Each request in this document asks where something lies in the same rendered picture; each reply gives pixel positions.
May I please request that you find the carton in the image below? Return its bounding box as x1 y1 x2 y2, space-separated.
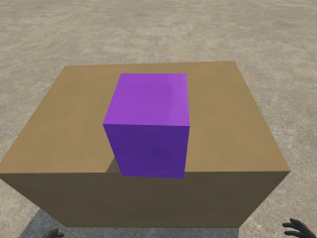
103 73 190 179

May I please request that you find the pedestal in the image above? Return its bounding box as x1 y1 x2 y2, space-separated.
0 60 291 228

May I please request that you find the left robot hand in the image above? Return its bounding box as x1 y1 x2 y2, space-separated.
43 228 64 238

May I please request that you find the right robot hand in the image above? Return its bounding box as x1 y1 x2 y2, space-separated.
282 218 317 238

